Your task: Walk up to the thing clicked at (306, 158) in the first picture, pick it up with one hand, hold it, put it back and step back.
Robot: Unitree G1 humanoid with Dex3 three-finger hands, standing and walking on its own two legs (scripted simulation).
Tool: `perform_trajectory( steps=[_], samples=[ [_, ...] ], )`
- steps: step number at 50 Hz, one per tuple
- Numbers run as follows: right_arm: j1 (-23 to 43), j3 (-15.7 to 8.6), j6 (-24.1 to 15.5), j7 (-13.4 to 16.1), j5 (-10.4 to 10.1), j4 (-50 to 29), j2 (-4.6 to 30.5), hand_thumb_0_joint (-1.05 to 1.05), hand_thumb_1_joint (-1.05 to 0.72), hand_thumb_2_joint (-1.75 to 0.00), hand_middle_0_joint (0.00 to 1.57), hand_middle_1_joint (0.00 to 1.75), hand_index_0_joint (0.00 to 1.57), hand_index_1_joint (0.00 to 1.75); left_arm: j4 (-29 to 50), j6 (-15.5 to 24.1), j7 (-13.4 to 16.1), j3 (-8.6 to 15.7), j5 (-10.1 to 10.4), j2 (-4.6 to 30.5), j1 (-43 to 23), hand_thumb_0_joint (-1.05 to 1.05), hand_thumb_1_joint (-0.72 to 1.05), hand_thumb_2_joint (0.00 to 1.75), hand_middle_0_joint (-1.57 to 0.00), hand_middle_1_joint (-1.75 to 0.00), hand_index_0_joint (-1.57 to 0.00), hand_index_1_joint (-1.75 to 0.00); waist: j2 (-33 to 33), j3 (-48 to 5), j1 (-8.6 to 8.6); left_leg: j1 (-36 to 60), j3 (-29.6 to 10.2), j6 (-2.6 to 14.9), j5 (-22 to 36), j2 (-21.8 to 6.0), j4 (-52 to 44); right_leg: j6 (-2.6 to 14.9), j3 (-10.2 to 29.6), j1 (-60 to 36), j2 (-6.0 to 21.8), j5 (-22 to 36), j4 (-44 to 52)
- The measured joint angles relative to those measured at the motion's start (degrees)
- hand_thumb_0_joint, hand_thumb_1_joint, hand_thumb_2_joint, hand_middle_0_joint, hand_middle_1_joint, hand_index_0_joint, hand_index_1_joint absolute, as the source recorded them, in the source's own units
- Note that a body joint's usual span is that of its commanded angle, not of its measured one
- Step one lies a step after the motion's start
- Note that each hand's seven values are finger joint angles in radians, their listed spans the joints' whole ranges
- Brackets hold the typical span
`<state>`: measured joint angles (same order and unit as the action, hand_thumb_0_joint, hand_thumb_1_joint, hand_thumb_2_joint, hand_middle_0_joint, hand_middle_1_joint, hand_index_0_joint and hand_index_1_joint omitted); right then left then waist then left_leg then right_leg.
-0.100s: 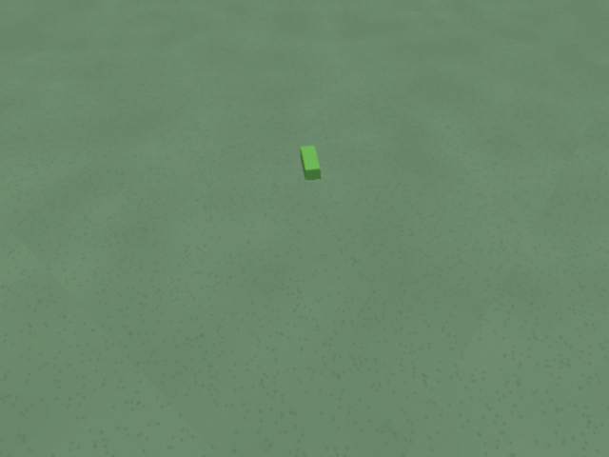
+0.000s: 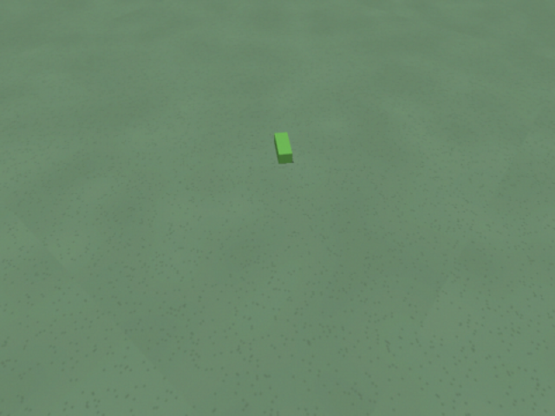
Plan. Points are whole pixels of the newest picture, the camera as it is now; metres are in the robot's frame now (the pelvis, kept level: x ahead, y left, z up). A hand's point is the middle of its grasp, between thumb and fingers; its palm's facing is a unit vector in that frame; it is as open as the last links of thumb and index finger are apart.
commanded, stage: stand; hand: left
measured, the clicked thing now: (282, 147) +1.50 -0.03 -0.75
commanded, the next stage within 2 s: walk up in 1.02 s
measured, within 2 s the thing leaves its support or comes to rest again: neither
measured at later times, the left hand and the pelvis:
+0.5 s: hand out of the picture +0.08 +0.25 -0.16, palm faces -0.02 -0.94 -0.34, open 7.4 cm; pelvis +0.01 +0.00 +0.00, yaw +0 degrees
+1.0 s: hand out of the picture +0.08 +0.25 -0.16, palm faces -0.02 -0.94 -0.34, open 7.4 cm; pelvis +0.01 +0.00 +0.00, yaw +0 degrees
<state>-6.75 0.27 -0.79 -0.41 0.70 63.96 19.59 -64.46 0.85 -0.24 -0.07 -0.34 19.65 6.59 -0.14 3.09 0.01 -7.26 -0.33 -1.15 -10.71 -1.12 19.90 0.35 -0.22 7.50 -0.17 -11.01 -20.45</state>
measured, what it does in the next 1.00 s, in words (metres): stands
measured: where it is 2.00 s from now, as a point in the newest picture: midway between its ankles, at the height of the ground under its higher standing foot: (249, 358)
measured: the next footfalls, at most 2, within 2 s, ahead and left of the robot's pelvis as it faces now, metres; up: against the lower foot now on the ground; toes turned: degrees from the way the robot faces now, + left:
left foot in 1.36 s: +0.20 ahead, +0.22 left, +0.00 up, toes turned -20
right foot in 1.76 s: +0.30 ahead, -0.04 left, +0.00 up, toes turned -37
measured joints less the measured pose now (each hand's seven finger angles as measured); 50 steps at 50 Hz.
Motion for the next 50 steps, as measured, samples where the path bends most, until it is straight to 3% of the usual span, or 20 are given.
perform_trajectory(
  steps=[50],
  samples=[
    [-0.04,-0.01,0.21,0.05,-0.05,0.12,0.16,0.0,-0.91,-0.9,0.2,0.3,0.21,0.3,0.09,0.0,0.2,-0.08,0.0,0.23,0.23,0.01,0.91,0.9,-0.21,-0.3,-0.2,-0.3,0.03,-0.13,-0.09,1.47,-0.01,-0.02,-0.11,-0.05,-1.56,-0.05,-0.04,-1.61,-0.03,0.02,1.83]
  ],
)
